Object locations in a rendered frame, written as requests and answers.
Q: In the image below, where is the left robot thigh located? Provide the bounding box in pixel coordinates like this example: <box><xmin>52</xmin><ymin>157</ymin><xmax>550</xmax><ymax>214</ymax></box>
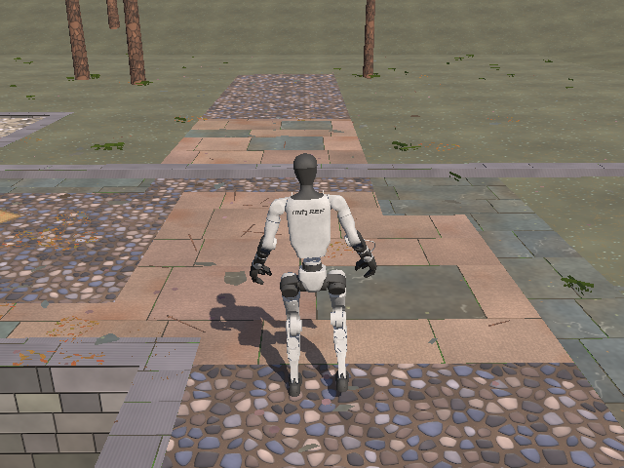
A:
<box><xmin>280</xmin><ymin>272</ymin><xmax>302</xmax><ymax>336</ymax></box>

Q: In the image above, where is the robot left hand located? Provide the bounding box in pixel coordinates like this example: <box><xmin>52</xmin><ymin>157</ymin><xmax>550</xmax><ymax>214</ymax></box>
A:
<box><xmin>250</xmin><ymin>263</ymin><xmax>272</xmax><ymax>285</ymax></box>

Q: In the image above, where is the robot right hand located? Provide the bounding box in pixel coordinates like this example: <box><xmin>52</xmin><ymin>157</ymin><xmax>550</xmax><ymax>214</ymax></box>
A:
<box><xmin>355</xmin><ymin>257</ymin><xmax>377</xmax><ymax>278</ymax></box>

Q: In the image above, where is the right robot upper arm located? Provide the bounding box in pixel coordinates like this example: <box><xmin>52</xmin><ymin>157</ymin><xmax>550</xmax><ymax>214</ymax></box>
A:
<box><xmin>328</xmin><ymin>194</ymin><xmax>361</xmax><ymax>247</ymax></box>

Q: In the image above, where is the left robot upper arm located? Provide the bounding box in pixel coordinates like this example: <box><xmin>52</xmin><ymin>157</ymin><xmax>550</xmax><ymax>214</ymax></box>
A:
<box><xmin>261</xmin><ymin>197</ymin><xmax>288</xmax><ymax>251</ymax></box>

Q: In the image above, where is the robot thigh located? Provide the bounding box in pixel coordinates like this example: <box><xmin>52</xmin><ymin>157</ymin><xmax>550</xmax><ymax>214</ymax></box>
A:
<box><xmin>280</xmin><ymin>272</ymin><xmax>302</xmax><ymax>336</ymax></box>
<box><xmin>326</xmin><ymin>269</ymin><xmax>346</xmax><ymax>329</ymax></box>

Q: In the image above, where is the robot left forearm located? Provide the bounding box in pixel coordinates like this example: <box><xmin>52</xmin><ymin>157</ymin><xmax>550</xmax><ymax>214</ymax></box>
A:
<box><xmin>253</xmin><ymin>235</ymin><xmax>271</xmax><ymax>269</ymax></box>

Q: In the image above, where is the robot right forearm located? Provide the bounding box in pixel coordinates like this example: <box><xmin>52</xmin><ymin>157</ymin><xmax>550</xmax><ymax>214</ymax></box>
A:
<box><xmin>352</xmin><ymin>230</ymin><xmax>373</xmax><ymax>262</ymax></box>

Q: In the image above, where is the right robot thigh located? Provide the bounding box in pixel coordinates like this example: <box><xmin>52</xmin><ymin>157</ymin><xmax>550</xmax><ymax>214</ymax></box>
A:
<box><xmin>326</xmin><ymin>269</ymin><xmax>346</xmax><ymax>329</ymax></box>

